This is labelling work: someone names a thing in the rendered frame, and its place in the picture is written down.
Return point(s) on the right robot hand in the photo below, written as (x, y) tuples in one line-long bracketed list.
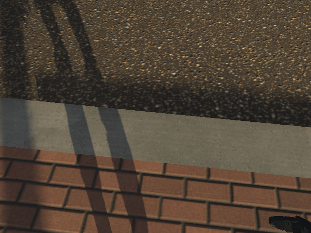
[(290, 224)]

